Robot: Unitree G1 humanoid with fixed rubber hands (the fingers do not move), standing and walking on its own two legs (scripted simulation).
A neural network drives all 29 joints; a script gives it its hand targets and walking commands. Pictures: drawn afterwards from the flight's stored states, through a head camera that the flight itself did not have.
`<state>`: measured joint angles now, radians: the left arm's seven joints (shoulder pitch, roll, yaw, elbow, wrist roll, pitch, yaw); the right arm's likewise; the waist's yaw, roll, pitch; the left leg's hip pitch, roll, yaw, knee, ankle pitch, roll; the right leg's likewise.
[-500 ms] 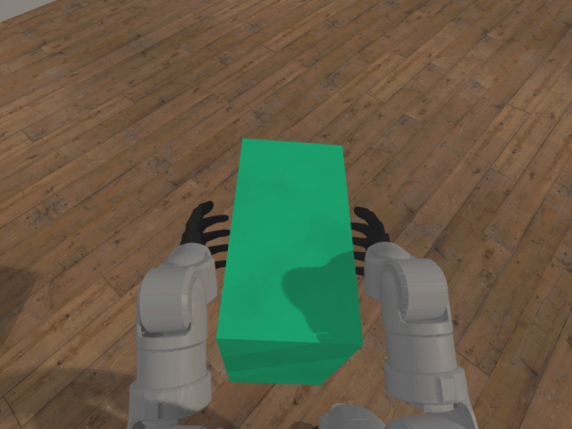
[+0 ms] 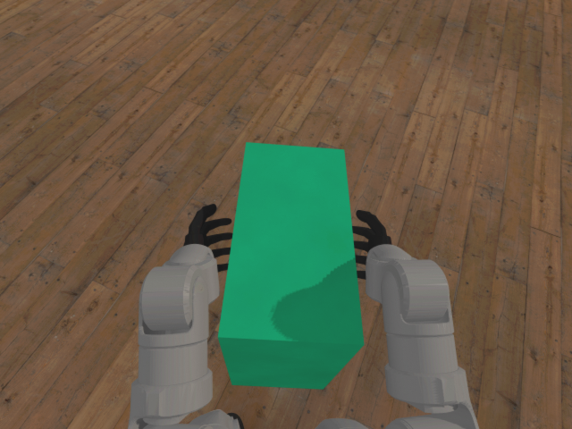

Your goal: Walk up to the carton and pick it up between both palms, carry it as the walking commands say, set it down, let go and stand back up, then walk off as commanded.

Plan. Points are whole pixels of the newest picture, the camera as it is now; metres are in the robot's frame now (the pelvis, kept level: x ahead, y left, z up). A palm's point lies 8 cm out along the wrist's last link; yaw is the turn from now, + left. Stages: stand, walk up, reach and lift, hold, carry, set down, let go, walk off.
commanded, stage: carry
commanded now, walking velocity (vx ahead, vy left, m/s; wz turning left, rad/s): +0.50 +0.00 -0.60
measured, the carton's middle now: (286, 271) +0.32 +0.01 -0.02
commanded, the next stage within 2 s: none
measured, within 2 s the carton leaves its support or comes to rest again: neither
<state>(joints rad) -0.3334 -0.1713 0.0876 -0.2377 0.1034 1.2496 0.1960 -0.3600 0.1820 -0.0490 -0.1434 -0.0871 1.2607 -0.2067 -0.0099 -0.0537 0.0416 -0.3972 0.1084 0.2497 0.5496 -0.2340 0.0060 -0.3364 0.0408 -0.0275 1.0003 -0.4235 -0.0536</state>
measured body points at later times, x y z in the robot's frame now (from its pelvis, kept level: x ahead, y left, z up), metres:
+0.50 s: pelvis +0.35 -0.04 -0.01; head +0.40 -0.05 +0.44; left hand +0.68 +0.02 +0.05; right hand +0.63 -0.22 +0.04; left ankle +0.50 +0.06 -0.73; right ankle +0.17 -0.10 -0.73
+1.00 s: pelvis +0.66 -0.17 +0.00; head +0.72 -0.20 +0.44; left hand +1.00 -0.22 +0.06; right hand +0.89 -0.43 +0.04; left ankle +0.79 -0.11 -0.70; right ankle +0.48 -0.16 -0.73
